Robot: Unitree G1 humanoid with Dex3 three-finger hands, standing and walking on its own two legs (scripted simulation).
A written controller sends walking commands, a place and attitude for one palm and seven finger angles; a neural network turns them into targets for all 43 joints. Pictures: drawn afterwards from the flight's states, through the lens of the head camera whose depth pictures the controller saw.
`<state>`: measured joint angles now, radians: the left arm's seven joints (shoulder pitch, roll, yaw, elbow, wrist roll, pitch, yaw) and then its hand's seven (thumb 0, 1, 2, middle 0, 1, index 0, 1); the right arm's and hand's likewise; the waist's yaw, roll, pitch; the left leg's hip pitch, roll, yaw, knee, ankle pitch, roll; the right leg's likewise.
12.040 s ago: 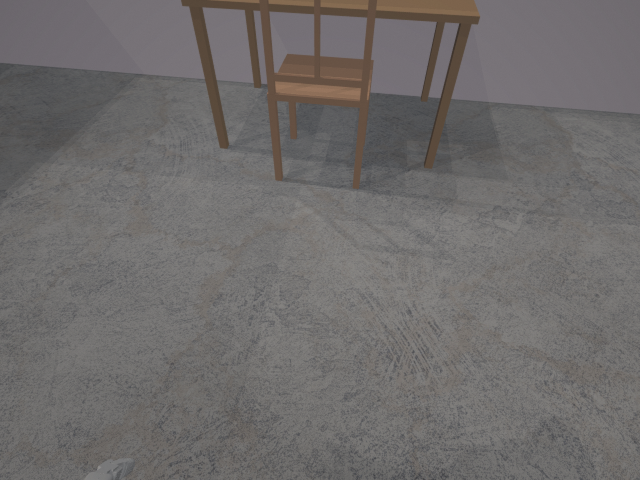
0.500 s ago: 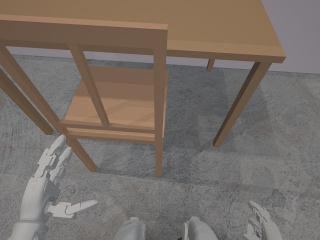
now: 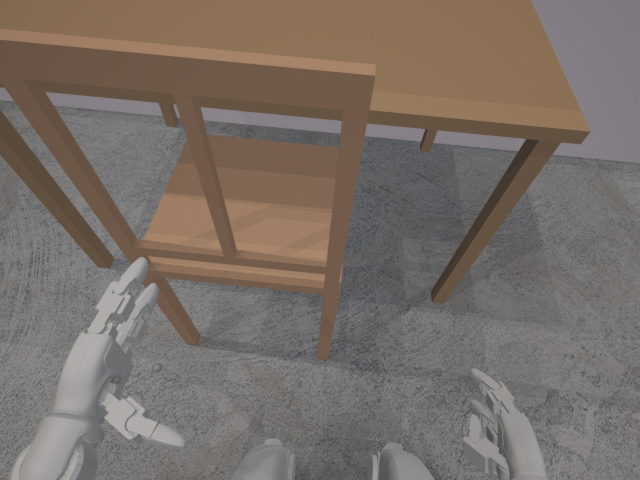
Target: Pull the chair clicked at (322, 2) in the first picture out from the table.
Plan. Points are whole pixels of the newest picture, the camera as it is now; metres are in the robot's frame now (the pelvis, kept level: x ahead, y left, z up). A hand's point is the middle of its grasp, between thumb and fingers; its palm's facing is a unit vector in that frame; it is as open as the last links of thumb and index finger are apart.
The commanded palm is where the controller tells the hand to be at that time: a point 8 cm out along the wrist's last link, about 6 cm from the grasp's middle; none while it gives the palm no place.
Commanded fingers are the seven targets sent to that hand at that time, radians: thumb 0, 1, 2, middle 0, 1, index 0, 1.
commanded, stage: raise the hand toward the chair's back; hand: left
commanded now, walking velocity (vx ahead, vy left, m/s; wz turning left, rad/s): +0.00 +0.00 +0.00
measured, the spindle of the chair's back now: (212, 191) +0.49 +0.20 +0.03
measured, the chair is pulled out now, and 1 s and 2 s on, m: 0.00 0.00 0.00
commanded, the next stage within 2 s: aim the fingers beside a spindle in 0.60 s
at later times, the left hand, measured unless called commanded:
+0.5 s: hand (160, 350) +0.25 +0.20 +0.04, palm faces -0.03 -1.00 -0.07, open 16.9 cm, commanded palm +0.22 +0.25 +0.05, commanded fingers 0.00 -0.50 0.30 -0.06 -0.08 -0.06 -0.08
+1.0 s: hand (178, 339) +0.26 +0.18 +0.04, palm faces -0.04 -1.00 -0.06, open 16.9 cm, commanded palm +0.25 +0.24 +0.04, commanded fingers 0.00 -0.50 0.30 -0.06 -0.08 -0.06 -0.08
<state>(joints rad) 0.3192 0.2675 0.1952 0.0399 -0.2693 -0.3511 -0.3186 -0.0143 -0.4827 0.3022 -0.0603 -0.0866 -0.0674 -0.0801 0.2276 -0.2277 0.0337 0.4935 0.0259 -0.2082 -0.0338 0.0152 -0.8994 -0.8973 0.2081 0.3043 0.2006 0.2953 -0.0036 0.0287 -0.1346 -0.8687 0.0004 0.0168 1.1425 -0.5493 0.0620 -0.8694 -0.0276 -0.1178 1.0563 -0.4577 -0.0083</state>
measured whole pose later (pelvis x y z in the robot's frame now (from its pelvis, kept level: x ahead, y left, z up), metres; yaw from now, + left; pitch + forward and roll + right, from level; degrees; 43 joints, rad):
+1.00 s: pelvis +0.00 -0.02 +0.00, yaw +0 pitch +17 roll -2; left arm 0.20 0.27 0.24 0.17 -0.29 -0.43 -0.34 -0.02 -0.50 0.30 -0.06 -0.08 -0.07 -0.08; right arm 0.23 -0.26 0.01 0.55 0.02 -0.22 -0.04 0.02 -0.90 -0.90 0.21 0.30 0.20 0.29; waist -0.03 0.03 -0.14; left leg -0.89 0.01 0.00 1.14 -0.55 0.04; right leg -0.90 -0.02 -0.13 1.07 -0.47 -0.04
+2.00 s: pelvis -0.01 -0.01 -0.03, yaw -1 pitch +22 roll -3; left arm -0.15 0.28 0.23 0.44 -0.23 -0.46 -0.29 -0.02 -0.50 0.30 -0.06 -0.08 -0.06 -0.08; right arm 0.23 -0.26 0.02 0.58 0.01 -0.15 -0.01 0.01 -0.90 -0.90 0.21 0.30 0.20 0.29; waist -0.04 0.03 -0.16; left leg -1.07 0.00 0.03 1.25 -0.57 0.06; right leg -1.08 -0.03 -0.10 1.18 -0.48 -0.02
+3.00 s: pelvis -0.01 -0.01 -0.03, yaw -1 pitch +22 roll -2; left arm -0.16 0.29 0.27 0.49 -0.23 -0.47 -0.28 -0.02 -0.50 0.30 -0.06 -0.09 -0.07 -0.08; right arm 0.23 -0.25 0.02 0.57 0.01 -0.12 0.00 0.01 -0.90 -0.90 0.21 0.30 0.20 0.29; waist -0.05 0.03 -0.16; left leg -1.07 0.01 0.03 1.26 -0.58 0.05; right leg -1.10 -0.02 -0.10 1.20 -0.49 -0.02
